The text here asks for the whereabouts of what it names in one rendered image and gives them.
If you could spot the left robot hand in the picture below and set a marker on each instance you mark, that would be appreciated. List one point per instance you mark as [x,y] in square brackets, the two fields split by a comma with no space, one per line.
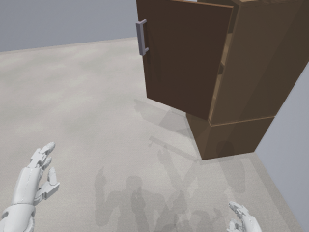
[27,184]

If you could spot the handle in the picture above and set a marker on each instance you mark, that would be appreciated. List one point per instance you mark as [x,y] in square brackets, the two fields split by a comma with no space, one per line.
[140,37]

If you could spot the robot left forearm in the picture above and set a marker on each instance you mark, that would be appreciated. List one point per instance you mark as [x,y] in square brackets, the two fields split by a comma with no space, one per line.
[18,218]

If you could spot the cupboard door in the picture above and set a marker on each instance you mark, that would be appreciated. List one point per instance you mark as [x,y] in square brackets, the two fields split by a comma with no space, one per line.
[186,41]

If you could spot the right robot hand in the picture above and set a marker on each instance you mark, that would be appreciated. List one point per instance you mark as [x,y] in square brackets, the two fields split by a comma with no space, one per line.
[248,223]

